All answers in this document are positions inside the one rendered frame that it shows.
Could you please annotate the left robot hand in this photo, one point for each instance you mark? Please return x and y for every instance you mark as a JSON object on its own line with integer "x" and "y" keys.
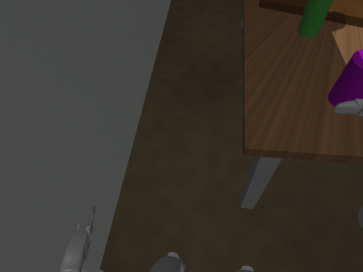
{"x": 75, "y": 254}

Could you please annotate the table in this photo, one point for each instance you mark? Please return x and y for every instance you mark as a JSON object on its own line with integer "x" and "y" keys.
{"x": 286, "y": 82}

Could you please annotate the right robot hand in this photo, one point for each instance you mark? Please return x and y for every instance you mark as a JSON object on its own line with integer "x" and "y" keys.
{"x": 350, "y": 107}

